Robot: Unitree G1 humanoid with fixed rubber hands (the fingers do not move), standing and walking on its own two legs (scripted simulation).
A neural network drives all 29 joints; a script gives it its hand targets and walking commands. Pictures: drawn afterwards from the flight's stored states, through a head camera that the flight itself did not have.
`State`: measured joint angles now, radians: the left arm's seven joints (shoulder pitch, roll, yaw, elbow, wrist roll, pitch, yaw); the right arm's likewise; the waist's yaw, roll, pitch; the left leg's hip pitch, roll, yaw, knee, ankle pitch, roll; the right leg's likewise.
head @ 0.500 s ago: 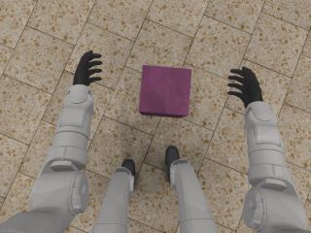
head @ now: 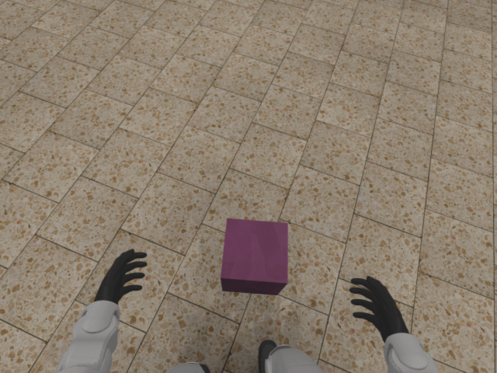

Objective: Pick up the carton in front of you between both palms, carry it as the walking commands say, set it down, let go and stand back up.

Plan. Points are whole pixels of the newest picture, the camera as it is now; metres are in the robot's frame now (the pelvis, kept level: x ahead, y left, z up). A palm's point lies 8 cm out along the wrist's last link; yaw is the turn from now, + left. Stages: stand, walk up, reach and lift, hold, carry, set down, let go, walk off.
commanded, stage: let go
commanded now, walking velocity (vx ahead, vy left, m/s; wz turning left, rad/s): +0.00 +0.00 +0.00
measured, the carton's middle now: (253, 258) +0.43 -0.06 -0.64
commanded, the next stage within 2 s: stand in 0.60 s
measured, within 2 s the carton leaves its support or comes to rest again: neither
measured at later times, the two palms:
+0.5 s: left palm (77, 332) +0.17 +0.25 -0.06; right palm (384, 324) +0.18 -0.22 -0.06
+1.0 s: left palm (42, 359) +0.14 +0.30 -0.07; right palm (415, 334) +0.16 -0.28 -0.09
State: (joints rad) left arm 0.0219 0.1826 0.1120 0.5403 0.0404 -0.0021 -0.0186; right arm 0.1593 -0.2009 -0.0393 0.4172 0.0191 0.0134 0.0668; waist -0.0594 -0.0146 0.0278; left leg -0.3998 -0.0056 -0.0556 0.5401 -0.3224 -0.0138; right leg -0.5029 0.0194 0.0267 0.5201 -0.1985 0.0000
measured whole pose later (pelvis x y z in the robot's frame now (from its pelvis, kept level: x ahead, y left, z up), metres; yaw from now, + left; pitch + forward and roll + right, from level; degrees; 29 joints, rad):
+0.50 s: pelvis +0.02 +0.02 +0.01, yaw +0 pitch -4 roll -1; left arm 0.22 0.20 0.03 0.46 0.00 0.09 -0.05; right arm 0.22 -0.23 -0.04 0.39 -0.03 0.18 0.05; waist 0.00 0.03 0.09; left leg -0.05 -0.01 -0.05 0.46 -0.35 0.01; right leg -0.16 0.01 0.03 0.45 -0.23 0.02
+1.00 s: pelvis +0.03 +0.00 +0.00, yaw +1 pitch +0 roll +0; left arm 0.18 0.33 0.04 0.76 0.04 0.01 0.02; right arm 0.22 -0.36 -0.03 0.69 -0.04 0.02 -0.02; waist 0.01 0.05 0.01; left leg -0.14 0.00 -0.08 0.51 -0.37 -0.01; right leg -0.25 0.02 0.00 0.53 -0.28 -0.01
